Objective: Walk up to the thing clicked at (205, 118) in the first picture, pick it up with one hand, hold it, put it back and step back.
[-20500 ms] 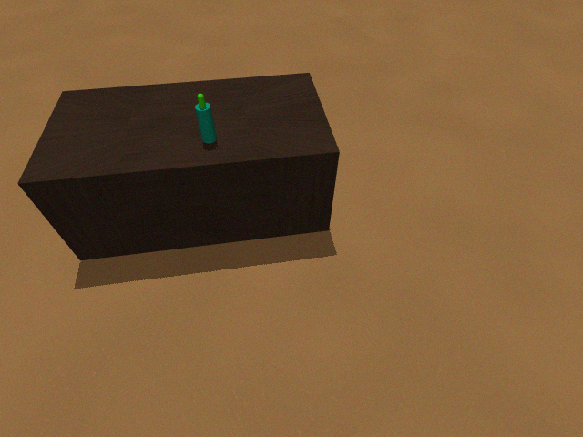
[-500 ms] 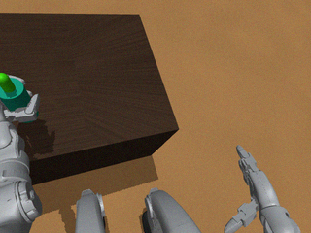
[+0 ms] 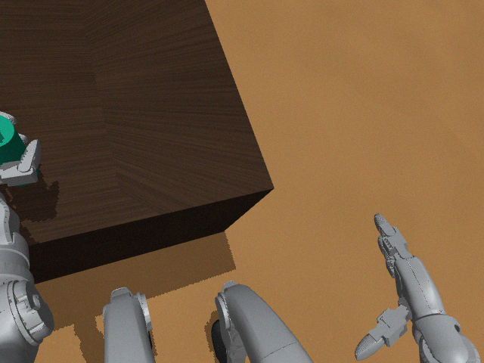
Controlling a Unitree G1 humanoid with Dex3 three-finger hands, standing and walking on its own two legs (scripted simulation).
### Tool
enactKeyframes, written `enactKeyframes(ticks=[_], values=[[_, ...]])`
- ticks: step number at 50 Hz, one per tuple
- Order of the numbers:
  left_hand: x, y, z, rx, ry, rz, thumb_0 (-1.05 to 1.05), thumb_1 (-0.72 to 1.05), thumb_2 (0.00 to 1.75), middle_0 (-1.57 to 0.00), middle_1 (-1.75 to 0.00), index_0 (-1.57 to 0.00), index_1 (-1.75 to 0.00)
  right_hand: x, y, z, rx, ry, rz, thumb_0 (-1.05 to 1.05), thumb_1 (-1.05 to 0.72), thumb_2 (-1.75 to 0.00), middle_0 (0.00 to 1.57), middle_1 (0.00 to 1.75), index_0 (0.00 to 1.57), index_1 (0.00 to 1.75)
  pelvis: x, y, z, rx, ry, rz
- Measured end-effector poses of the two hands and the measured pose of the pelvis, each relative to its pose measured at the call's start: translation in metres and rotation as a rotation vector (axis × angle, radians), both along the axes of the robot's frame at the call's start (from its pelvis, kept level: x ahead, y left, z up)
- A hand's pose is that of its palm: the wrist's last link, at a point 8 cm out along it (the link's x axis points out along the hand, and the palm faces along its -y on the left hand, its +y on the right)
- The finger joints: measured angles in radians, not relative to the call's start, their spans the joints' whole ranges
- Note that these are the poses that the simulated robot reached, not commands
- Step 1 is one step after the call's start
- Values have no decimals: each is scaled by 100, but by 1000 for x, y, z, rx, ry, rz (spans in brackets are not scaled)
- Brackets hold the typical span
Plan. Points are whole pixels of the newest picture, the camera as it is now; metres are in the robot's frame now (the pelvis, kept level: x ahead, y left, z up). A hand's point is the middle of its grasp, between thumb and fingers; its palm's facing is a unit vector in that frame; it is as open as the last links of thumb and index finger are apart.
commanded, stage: lower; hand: left
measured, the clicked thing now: (1, 146) +0.48 +0.27 -0.05
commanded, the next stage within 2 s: loosen in 0.28 s
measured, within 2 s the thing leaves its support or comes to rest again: rests again in 0.14 s
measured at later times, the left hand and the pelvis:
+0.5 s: hand (12, 151) +0.49 +0.26 -0.07, palm faces +0.36 -0.93 -0.01, open 7.5 cm; pelvis -0.01 +0.00 -0.02, yaw +0 degrees
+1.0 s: hand (12, 150) +0.49 +0.26 -0.08, palm faces +0.35 -0.94 +0.00, open 13.8 cm; pelvis -0.01 +0.00 -0.02, yaw +0 degrees
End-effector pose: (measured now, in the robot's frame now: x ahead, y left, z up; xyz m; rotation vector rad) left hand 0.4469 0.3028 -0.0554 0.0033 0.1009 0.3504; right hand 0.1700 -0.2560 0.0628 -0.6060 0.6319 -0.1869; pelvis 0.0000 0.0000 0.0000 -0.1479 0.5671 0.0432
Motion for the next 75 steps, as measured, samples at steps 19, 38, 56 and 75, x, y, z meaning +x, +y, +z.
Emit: enactKeyframes(ticks=[19,38,56,75], values=[[1,2,-15,-3,-24,12,-3,-22,127,-81,-124,-90,-125,-1,3,10,-55,-29,40,-1,54,-5,7,5,7,5,-5,-4,-13,-6,10,3],[5,3,-19,-8,-41,13,-2,-20,64,-85,-81,-90,-79,-9,5,11,-69,-23,28,-1,53,-4,7,5,7,5,-9,-1,-18,-12,13,-3],[5,7,-17,5,-30,7,-1,-41,13,-28,-19,-30,-18,0,13,16,-57,-30,46,-1,54,-5,7,5,7,5,-3,1,-14,-7,10,-3],[4,73,119,49,-36,31,-2,-57,3,-6,-4,-8,-4,-2,10,17,98,22,-36,-1,53,-5,6,5,7,5,6,3,37,15,-82,15]])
